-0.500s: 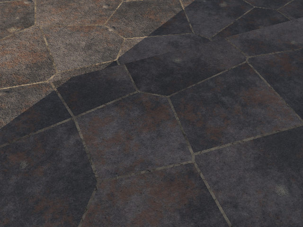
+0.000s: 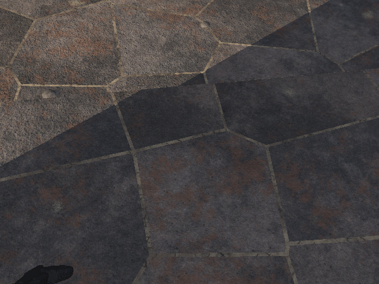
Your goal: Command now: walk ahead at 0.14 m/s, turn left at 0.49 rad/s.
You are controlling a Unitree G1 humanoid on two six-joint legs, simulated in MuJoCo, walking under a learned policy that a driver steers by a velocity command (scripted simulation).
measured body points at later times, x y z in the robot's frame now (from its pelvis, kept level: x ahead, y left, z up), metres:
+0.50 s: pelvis +0.08 -0.01 -0.01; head +0.12 -0.01 +0.44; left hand +0.25 +0.26 -0.12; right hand +0.19 -0.31 -0.11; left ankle +0.09 +0.11 -0.74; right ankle +0.16 -0.15 -0.74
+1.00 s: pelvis +0.07 -0.04 -0.01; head +0.10 -0.06 +0.43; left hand +0.35 +0.14 -0.09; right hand +0.07 -0.35 -0.12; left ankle +0.09 +0.11 -0.73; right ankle +0.03 -0.13 -0.75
